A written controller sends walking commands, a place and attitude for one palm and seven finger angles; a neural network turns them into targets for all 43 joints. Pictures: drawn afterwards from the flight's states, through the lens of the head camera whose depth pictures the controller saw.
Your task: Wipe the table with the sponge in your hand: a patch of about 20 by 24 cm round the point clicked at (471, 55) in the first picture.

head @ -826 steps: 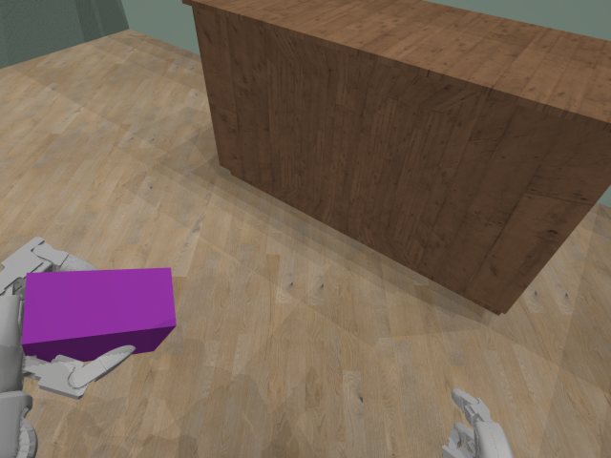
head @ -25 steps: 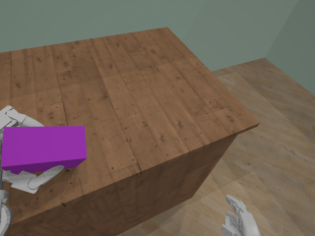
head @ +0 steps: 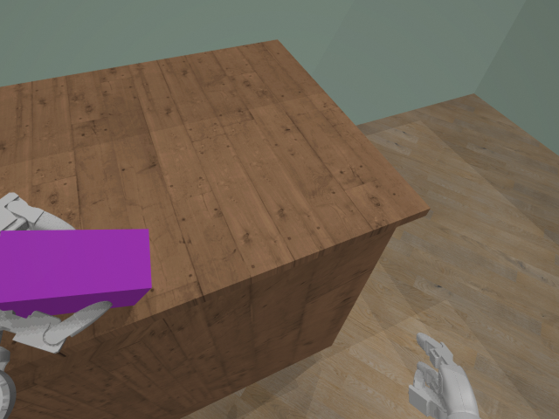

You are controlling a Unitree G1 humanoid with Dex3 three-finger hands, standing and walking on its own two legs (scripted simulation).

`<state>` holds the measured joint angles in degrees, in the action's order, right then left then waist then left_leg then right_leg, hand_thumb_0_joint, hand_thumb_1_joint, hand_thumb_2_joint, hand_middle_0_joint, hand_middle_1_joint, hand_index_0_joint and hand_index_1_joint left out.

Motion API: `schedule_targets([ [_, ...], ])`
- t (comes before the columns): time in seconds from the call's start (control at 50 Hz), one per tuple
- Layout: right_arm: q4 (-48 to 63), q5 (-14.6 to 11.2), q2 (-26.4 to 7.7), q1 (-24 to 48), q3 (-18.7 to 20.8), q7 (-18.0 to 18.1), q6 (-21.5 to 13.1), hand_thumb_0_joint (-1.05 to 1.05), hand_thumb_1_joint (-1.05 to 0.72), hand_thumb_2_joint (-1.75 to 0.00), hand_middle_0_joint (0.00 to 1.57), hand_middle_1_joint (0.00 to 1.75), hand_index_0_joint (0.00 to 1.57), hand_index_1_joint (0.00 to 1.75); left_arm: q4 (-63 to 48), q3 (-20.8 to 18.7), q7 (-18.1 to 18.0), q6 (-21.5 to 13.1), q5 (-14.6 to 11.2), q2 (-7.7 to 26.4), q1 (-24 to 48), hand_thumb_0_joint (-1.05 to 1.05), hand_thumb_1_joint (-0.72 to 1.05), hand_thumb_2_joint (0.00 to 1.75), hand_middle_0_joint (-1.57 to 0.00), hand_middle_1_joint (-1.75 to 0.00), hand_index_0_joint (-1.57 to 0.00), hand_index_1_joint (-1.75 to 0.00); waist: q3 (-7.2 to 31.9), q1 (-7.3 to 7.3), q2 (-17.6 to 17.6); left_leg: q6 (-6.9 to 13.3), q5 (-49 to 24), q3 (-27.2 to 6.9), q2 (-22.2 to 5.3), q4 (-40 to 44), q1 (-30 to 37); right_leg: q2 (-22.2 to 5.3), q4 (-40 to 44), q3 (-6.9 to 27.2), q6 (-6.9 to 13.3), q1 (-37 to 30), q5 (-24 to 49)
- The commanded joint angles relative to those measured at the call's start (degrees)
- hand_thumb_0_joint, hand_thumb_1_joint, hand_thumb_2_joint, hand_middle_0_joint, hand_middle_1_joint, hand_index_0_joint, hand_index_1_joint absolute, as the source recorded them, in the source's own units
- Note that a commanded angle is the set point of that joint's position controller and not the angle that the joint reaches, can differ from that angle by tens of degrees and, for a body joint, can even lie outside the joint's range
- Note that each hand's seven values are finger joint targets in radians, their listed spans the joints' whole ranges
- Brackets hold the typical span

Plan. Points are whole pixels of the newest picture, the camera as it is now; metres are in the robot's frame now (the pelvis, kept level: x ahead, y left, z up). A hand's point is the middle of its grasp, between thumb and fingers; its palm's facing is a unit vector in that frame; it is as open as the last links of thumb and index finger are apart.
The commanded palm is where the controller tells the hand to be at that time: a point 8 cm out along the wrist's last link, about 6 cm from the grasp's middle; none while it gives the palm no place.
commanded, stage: shuffle to correct the standing spot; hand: left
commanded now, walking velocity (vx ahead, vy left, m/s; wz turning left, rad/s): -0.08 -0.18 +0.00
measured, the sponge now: (100, 273) +0.23 +0.22 +0.15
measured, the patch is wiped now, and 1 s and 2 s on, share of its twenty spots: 0.00 0.00 0.00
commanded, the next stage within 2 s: none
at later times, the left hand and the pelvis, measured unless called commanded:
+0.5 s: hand (69, 275) +0.22 +0.24 +0.16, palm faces +0.32 -0.86 -0.39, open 10.2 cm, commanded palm +0.16 +0.28 +0.18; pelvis +0.00 +0.00 +0.00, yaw -1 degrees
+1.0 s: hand (61, 268) +0.22 +0.24 +0.17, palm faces +0.33 -0.86 -0.39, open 10.2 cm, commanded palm +0.16 +0.28 +0.18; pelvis +0.00 +0.00 -0.01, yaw +0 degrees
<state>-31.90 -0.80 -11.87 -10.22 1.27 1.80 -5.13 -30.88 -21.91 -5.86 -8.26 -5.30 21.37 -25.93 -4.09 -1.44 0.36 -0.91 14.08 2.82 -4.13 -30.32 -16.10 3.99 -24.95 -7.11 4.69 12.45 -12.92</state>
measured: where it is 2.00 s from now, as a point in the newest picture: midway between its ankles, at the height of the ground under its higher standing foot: outside the picture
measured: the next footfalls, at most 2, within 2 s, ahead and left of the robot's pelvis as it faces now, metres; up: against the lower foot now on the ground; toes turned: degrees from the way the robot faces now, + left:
none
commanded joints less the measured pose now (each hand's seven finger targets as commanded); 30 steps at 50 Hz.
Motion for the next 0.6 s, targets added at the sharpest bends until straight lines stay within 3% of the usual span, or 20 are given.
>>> schedule_targets([
  [0.0, 8.22, 0.06, -6.64, 2.61, 3.05, 0.72, -2.62, 0.0, -0.9, -0.9, 0.2, 0.3, 0.2, 0.3, -12.5, -5.51, -0.71, -3.02, -0.46, 9.73, 2.23, 0.0, 0.1, 1.3, -1.2, -1.6, -1.2, -1.6, 9.31, 1.14, 0.27, 2.23, -4.71, -1.25, -0.3, -0.38, 3.32, -9.96, 5.87, 9.84, -4.02, -1.18, 10.34],
  [0.06, 7.97, 0.08, -6.51, 3.51, 2.88, 1.06, -2.78, 0.0, -0.9, -0.9, 0.2, 0.3, 0.2, 0.3, -12.58, -6.78, -0.97, -3.26, -0.36, 10.99, 0.59, 0.0, 0.1, 1.3, -1.2, -1.6, -1.2, -1.6, 8.73, 1.18, -2.01, 2.46, -6.95, -1.3, -0.71, 0.03, 4.39, -9.69, 5.06, 9.35, -4.66, 0.28, 12.17],
  [0.08, 7.94, 0.24, -6.52, 2.52, 2.79, 1.07, -2.47, 0.0, -0.9, -0.9, 0.2, 0.3, 0.2, 0.3, -12.25, -5.52, -0.75, -3.26, -0.51, 9.53, 0.55, 0.0, 0.1, 1.3, -1.2, -1.6, -1.2, -1.6, 9.08, 1.21, -1.44, 2.73, -6.95, -1.91, -1.39, 0.61, 3.52, -9.5, 4.3, 8.49, -4.98, -0.96, 11.15],
  [0.14, 8.24, 0.1, -6.86, 2.44, 3.14, 1.13, -2.43, 0.0, -0.9, -0.9, 0.2, 0.3, 0.2, 0.3, -12.84, -6.99, -0.71, -3.53, -0.49, 10.94, 0.9, 0.0, 0.1, 1.3, -1.2, -1.6, -1.2, -1.6, 8.9, 0.93, -0.37, 2.87, -6.57, -2.23, -1.97, 0.87, 1.83, -8.98, 3.98, 8.57, -6.0, -2.29, 11.25],
  [0.16, 8.1, 0.01, -6.66, 3.45, 2.99, 1.25, -2.68, 0.0, -0.9, -0.9, 0.2, 0.3, 0.2, 0.3, -13.05, -7.5, -0.86, -3.55, -0.39, 11.42, -0.47, 0.0, 0.1, 1.3, -1.2, -1.6, -1.2, -1.6, 9.15, 0.92, -1.88, 2.9, -7.75, -1.95, -1.99, 1.01, 3.38, -8.82, 3.84, 8.66, -5.97, -1.4, 12.42],
  [0.2, 8.27, 0.08, -6.89, 2.55, 3.09, 1.22, -2.41, 0.0, -0.9, -0.9, 0.2, 0.3, 0.2, 0.3, -12.68, -6.8, -0.7, -3.48, -0.52, 10.66, -0.12, 0.0, 0.1, 1.3, -1.2, -1.6, -1.2, -1.6, 8.59, 0.87, -1.61, 3.15, -5.9, -2.75, -2.69, 1.53, 1.25, -8.5, 3.48, 8.63, -6.37, -2.52, 10.24],
  [0.36, 7.87, 0.04, -6.7, 2.78, 2.94, 1.31, -2.65, 0.0, -0.9, -0.9, 0.2, 0.3, 0.2, 0.3, -13.08, -7.95, -0.94, -3.45, -0.52, 11.73, -2.13, 0.0, 0.1, 1.3, -1.2, -1.6, -1.2, -1.6, 8.0, 1.05, -1.63, 3.09, -0.41, -2.92, -2.36, 1.14, 1.02, -8.86, 4.35, 9.95, -4.82, 0.23, 4.44],
  [0.38, 7.76, 0.17, -6.77, 1.8, 2.82, 1.25, -2.34, 0.0, -0.9, -0.9, 0.2, 0.3, 0.2, 0.3, -13.11, -6.8, -0.82, -3.43, -0.67, 10.45, -1.48, 0.0, 0.1, 1.3, -1.2, -1.6, -1.2, -1.6, 8.55, 1.25, -1.38, 3.28, 0.33, -3.69, -2.76, 1.66, 0.0, -8.91, 3.66, 9.3, -4.46, -0.88, 3.07],
  [0.44, 7.84, 0.17, -6.9, 2.01, 3.03, 1.3, -2.3, 0.0, -0.9, -0.9, 0.2, 0.3, 0.2, 0.3, -13.42, -7.61, -0.8, -3.48, -0.45, 11.36, -0.78, 0.0, 0.1, 1.3, -1.2, -1.6, -1.2, -1.6, 7.97, 1.12, -2.41, 3.66, 1.16, -4.85, -3.89, 2.39, -1.18, -8.33, 2.75, 9.47, -4.46, -0.7, 2.33],
  [0.5, 7.83, 0.27, -7.03, 2.32, 2.83, 1.37, -2.18, 0.0, -0.9, -0.9, 0.2, 0.3, 0.2, 0.3, -14.41, -7.76, -0.77, -3.46, -0.45, 11.64, -0.24, 0.0, 0.1, 1.3, -1.2, -1.6, -1.2, -1.6, 7.82, 1.07, -6.02, 4.2, -0.94, -7.51, -6.03, 5.17, -2.18, -6.72, -0.06, 7.82, -4.32, -2.02, 2.65],
  [0.56, 7.99, 0.17, -6.88, 2.83, 2.68, 1.32, -2.32, 0.0, -0.9, -0.9, 0.2, 0.3, 0.2, 0.3, -13.99, -8.67, -0.57, -3.4, -0.18, 12.29, -1.94, 0.0, 0.1, 1.3, -1.2, -1.6, -1.2, -1.6, 8.77, 0.8, -6.89, 4.64, -7.17, -7.89, -7.36, 4.67, -0.62, -6.0, -0.82, 6.93, -4.77, -3.24, 5.9],
  [0.58, 7.62, 0.37, -6.91, 1.75, 2.63, 1.19, -2.05, 0.0, -0.9, -0.9, 0.2, 0.3, 0.2, 0.3, -14.08, -7.63, -0.4, -3.43, -0.29, 11.13, -1.36, 0.0, 0.1, 1.3, -1.2, -1.6, -1.2, -1.6, 9.79, 1.04, -6.51, 4.63, -9.39, -8.91, -7.63, 4.65, -1.14, -5.92, -0.96, 6.04, -4.32, -5.08, 6.39],
])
